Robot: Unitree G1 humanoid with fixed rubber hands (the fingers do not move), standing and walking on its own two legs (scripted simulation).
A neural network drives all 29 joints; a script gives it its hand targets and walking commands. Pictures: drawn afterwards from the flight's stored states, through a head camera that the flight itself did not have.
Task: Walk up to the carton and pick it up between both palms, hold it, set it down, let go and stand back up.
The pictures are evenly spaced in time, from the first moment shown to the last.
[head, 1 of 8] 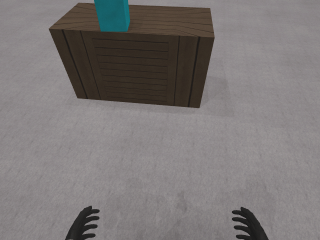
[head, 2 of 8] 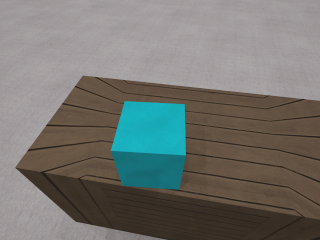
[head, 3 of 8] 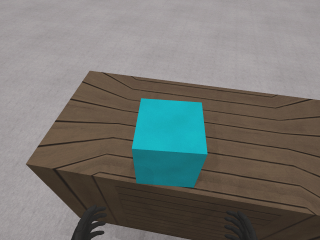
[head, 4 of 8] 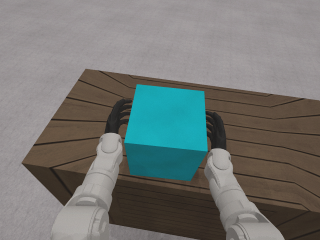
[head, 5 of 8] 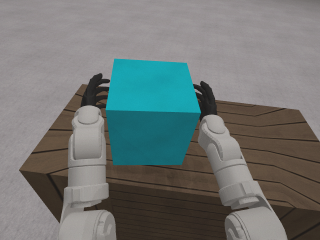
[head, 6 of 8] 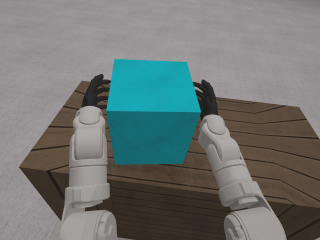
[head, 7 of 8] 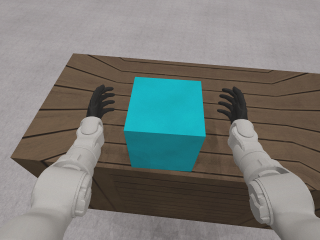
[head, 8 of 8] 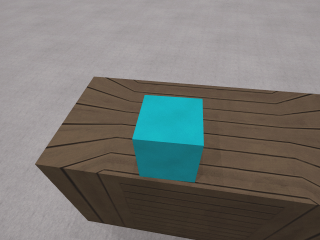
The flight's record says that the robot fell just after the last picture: no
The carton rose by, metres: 0.18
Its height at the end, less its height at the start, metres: +0.00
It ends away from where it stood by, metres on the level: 0.01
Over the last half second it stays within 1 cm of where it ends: yes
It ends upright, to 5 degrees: yes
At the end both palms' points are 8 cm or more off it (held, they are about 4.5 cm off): yes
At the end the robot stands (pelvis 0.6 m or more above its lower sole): yes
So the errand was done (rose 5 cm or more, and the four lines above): yes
